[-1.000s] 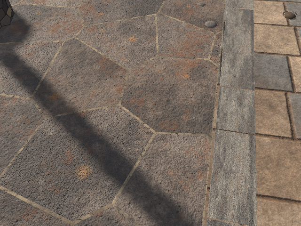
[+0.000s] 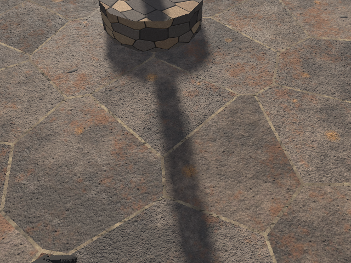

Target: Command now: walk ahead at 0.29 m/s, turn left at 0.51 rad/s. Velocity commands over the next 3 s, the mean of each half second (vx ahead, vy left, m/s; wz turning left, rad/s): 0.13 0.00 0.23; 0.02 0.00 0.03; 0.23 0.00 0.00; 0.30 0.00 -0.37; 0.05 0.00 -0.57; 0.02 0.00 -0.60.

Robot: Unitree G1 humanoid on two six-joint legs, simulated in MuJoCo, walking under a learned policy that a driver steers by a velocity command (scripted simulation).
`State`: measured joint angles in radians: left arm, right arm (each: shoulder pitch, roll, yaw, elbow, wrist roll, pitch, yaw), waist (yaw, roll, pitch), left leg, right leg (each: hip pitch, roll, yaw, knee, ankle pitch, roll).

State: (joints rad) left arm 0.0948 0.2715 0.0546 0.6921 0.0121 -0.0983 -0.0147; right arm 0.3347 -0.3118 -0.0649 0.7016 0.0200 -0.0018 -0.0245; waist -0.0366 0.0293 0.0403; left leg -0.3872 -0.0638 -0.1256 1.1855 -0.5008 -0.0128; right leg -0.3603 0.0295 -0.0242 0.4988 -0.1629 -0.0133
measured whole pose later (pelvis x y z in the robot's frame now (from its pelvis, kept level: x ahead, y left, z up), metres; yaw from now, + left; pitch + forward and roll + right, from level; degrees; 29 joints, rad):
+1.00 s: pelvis +0.15 +0.01 +0.01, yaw +5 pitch -2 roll +0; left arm 0.19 0.24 0.01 0.99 0.01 -0.01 0.02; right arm 0.16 -0.25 -0.05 0.94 0.00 0.02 -0.03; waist 0.01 0.00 0.04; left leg -0.23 0.00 -0.04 0.49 -0.23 -0.02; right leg -0.15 -0.02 -0.01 0.49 -0.31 0.01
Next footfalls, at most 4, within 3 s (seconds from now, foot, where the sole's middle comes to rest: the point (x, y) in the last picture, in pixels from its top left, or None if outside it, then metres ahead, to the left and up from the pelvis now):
0.30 left None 0.20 0.14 -0.77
0.56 right None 0.17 -0.12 -0.77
1.78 right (194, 230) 0.59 -0.06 -0.77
2.28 left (144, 209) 0.68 0.14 -0.77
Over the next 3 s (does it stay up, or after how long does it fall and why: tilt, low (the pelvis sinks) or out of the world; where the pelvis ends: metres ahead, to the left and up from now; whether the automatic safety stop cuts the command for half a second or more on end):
stays up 0.55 0.00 0.01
